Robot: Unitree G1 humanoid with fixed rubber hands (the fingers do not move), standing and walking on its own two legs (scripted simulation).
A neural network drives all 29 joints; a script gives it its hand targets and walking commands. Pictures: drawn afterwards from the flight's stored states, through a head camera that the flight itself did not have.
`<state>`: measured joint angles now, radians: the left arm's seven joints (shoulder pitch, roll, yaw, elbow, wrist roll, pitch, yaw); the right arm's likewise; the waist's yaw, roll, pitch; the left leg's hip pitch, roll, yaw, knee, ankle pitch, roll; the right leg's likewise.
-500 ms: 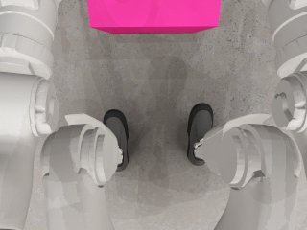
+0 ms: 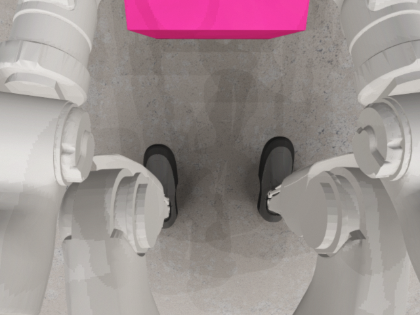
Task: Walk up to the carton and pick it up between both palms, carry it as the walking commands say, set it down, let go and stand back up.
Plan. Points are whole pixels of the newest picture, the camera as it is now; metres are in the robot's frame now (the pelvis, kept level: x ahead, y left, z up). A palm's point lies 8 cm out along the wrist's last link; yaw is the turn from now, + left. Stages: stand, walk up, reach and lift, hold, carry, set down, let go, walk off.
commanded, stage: reach and lift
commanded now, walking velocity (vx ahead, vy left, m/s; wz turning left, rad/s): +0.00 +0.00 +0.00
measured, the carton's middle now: out of the picture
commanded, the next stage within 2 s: none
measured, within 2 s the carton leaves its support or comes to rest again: leaves its support in 0.76 s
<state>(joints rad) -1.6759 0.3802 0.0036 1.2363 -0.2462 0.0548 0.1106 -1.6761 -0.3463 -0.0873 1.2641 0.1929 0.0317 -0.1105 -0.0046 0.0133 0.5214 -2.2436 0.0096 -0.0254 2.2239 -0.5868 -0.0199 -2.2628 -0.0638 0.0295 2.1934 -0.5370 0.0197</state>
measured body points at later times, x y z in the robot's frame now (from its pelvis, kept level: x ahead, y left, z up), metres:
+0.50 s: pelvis +0.00 +0.00 -0.01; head +0.39 +0.00 +0.20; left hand +0.59 +0.16 -0.20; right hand +0.59 -0.16 -0.20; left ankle +0.11 +0.13 -0.33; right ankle +0.12 -0.14 -0.33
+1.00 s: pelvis +0.01 -0.01 +0.01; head +0.37 -0.01 +0.26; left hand +0.59 +0.14 -0.14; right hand +0.58 -0.16 -0.14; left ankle +0.11 +0.13 -0.33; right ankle +0.12 -0.14 -0.33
